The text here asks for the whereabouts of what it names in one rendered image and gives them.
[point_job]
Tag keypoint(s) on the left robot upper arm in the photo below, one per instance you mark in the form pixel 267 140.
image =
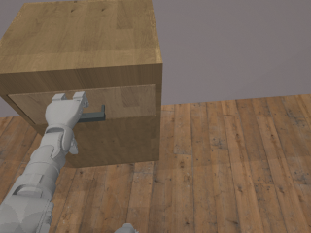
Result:
pixel 23 214

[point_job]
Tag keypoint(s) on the handle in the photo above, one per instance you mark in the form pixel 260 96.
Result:
pixel 94 116

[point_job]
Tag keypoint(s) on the drawer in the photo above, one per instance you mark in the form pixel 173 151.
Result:
pixel 119 101

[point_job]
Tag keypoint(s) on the robot left hand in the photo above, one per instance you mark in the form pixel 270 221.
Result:
pixel 67 112

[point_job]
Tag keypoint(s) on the left robot forearm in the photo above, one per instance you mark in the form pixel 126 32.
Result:
pixel 40 175

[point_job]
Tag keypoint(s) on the robot left shin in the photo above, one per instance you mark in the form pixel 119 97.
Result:
pixel 127 225

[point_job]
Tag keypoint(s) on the cabinet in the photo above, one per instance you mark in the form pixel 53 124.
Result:
pixel 88 44

